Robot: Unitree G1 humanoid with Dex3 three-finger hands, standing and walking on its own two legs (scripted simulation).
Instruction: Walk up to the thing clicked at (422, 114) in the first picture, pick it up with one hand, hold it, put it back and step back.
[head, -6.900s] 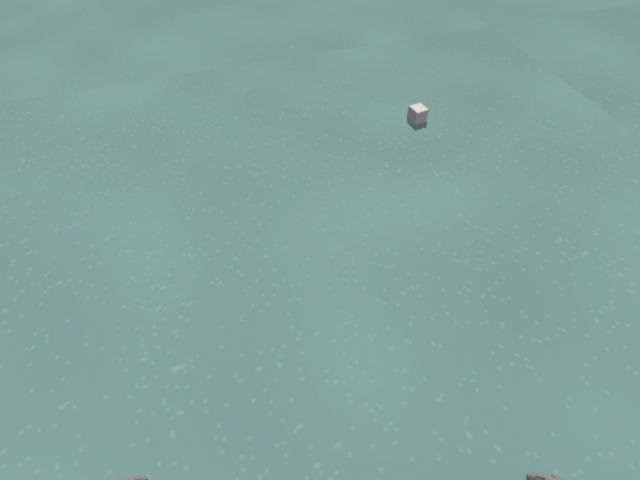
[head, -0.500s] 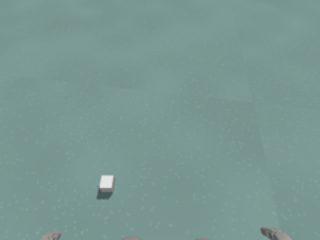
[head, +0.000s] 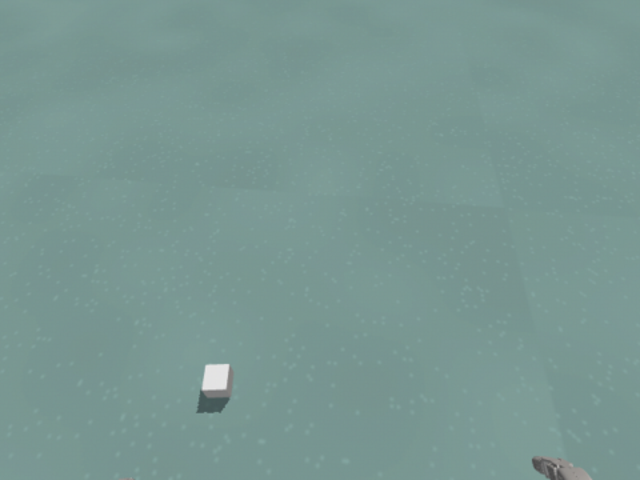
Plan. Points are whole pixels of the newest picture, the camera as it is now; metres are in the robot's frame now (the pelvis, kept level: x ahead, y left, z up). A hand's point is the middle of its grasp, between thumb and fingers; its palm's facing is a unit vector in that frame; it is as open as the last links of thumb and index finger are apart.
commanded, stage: walk up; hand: left
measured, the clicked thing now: (218, 380) +0.48 +0.36 -0.74
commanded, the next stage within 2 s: stand in 0.44 s
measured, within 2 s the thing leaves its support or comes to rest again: neither
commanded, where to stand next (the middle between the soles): +0.12 +0.06 m, yaw +2 degrees
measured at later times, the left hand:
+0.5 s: hand out of the picture +0.10 +0.26 -0.15, palm faces -0.03 -0.93 -0.37, open 7.4 cm
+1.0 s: hand out of the picture +0.08 +0.23 -0.15, palm faces -0.03 -0.94 -0.34, open 7.4 cm
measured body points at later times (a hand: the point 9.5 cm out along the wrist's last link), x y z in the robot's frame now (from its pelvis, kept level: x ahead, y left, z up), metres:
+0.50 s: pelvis +0.01 +0.00 +0.00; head +0.03 +0.00 +0.45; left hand +0.11 +0.30 -0.13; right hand +0.09 -0.31 -0.13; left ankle +0.00 +0.11 -0.74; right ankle +0.01 -0.15 -0.74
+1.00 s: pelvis +0.01 -0.02 +0.00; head +0.01 -0.01 +0.45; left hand +0.08 +0.28 -0.13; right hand +0.10 -0.32 -0.12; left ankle +0.00 +0.11 -0.74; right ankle +0.01 -0.15 -0.74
